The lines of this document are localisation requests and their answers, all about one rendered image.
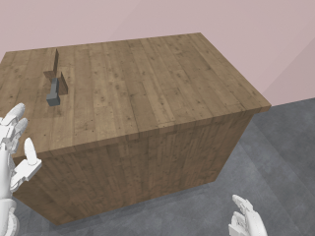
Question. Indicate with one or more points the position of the robot left hand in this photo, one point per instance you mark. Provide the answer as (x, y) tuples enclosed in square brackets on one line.
[(11, 129)]

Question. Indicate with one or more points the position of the counter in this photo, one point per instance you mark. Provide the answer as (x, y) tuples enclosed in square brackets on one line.
[(138, 119)]

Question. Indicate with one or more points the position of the left robot forearm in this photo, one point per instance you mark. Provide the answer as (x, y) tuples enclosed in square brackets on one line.
[(9, 223)]

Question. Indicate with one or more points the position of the robot right hand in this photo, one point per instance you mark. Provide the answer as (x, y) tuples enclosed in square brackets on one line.
[(251, 224)]

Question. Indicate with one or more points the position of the tap lever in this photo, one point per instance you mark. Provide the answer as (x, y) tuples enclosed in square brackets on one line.
[(53, 98)]

